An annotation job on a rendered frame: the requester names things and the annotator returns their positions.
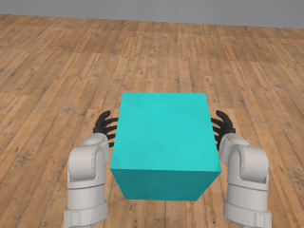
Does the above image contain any carton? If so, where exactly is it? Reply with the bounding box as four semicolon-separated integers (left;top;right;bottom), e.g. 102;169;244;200
109;92;222;201

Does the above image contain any robot left forearm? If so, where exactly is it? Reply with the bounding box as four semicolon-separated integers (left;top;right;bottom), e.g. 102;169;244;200
63;133;111;228

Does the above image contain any robot right forearm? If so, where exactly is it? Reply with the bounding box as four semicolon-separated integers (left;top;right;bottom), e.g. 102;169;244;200
218;133;272;228

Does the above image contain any left robot hand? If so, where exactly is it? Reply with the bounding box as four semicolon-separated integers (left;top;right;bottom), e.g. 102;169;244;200
93;110;119;148

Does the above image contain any right robot hand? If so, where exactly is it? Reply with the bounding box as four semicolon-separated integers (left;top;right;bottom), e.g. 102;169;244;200
211;110;236;152

